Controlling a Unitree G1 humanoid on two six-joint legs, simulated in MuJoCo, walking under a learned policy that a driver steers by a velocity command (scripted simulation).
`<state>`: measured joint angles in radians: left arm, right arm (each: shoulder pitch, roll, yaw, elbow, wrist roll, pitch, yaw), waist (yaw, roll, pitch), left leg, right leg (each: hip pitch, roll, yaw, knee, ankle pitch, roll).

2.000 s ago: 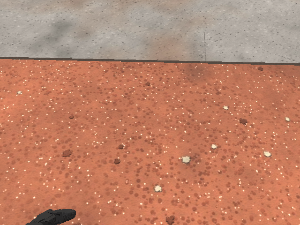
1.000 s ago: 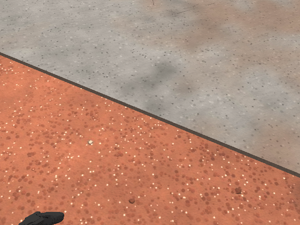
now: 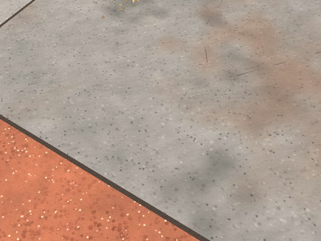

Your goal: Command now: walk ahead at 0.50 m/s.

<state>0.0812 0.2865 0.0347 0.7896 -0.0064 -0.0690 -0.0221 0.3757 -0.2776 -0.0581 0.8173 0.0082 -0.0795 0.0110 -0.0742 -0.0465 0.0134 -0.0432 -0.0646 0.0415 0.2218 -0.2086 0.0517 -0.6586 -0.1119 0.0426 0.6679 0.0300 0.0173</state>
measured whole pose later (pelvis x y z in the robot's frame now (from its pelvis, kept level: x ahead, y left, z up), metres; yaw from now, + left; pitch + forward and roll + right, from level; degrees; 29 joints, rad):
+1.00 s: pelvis +0.54 -0.01 +0.00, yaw -14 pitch +0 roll +2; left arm 0.18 0.30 0.08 0.79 -0.02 -0.02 -0.01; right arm 0.30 -0.26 -0.07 0.90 -0.02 -0.10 0.00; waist -0.05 -0.04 0.03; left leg -0.04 -0.01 0.19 0.25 -0.21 0.02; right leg -0.69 -0.12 0.05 0.89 -0.06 -0.01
